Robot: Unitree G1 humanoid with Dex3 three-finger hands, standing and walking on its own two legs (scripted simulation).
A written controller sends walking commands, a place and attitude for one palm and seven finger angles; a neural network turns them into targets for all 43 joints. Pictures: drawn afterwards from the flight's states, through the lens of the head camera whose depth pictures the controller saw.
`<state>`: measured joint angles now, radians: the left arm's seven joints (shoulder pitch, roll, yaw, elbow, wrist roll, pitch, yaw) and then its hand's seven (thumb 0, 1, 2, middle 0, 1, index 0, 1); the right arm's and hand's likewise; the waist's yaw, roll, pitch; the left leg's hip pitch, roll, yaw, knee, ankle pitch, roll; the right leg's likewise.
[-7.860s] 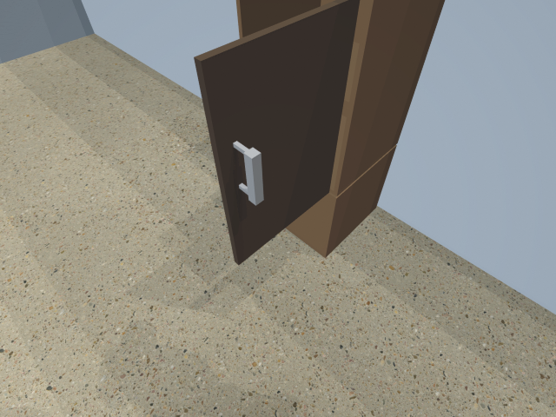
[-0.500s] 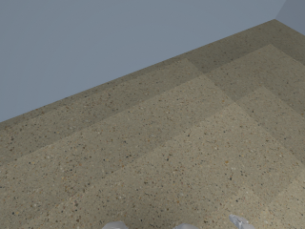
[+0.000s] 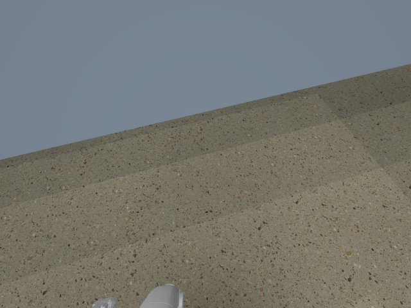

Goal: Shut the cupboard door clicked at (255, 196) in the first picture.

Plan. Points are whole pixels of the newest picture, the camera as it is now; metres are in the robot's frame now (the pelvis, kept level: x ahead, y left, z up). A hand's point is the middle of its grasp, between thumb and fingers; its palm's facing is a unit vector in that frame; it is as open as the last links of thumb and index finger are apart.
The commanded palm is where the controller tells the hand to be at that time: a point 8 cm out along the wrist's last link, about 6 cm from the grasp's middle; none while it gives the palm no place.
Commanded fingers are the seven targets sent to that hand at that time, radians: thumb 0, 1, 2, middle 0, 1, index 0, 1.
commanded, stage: walk to a spot facing it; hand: left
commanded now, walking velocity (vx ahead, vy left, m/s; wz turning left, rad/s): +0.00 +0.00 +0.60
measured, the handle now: out of the picture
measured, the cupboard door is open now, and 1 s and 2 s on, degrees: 89 89 89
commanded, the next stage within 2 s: none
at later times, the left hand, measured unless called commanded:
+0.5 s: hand out of the picture +0.04 +0.23 -0.16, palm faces +0.30 -0.91 -0.29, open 7.4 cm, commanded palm none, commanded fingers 0.00 0.90 0.90 -0.20 -0.30 -0.20 -0.30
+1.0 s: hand out of the picture -0.10 +0.17 -0.19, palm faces +0.63 -0.75 -0.21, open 7.4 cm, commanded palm none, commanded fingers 0.00 0.90 0.90 -0.20 -0.30 -0.20 -0.30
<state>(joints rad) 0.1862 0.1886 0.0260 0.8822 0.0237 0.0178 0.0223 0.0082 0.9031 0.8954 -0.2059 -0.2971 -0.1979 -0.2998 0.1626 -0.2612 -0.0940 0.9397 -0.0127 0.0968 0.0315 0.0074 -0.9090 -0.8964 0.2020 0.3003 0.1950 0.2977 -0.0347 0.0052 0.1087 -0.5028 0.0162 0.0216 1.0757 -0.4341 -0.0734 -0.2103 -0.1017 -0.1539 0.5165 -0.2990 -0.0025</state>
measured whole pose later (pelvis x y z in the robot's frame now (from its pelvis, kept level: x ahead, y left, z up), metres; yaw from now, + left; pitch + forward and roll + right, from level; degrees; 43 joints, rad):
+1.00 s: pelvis +0.04 +0.01 -0.02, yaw +37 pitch +0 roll +1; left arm 0.31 0.27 0.07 1.01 0.02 0.02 -0.02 0.01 0.91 0.90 -0.21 -0.30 -0.20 -0.30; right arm 0.10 -0.22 -0.06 0.89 -0.02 0.00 0.04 0.01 -0.91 -0.90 0.20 0.30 0.19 0.30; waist 0.03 -0.08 0.09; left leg -0.31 0.01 0.12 0.63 -0.29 0.04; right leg -0.29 -0.18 -0.17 0.93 -0.49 0.06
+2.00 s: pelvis +0.30 +0.26 -0.02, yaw +61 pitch -1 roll +0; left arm 0.42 0.17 0.02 1.15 0.02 -0.02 -0.01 0.01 0.91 0.90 -0.20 -0.30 -0.20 -0.30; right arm 0.05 -0.16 -0.03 0.94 -0.02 -0.06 0.02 0.00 -0.91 -0.90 0.20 0.30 0.20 0.30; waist 0.05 -0.04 0.10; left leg -0.37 0.00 0.13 0.63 -0.25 0.07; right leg -0.26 -0.14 -0.13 1.13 -0.45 0.03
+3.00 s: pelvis +0.52 +0.65 -0.02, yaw +74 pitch -1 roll -1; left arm 0.39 0.18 0.03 1.13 0.01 -0.01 -0.01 0.01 0.91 0.90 -0.21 -0.30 -0.20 -0.30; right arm 0.08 -0.21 -0.04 0.95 -0.02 -0.05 0.01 0.00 -0.91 -0.90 0.20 0.30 0.19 0.30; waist 0.03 -0.03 0.08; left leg -0.42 -0.01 0.12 0.67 -0.24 0.11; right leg -0.27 -0.10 -0.12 1.21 -0.47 0.04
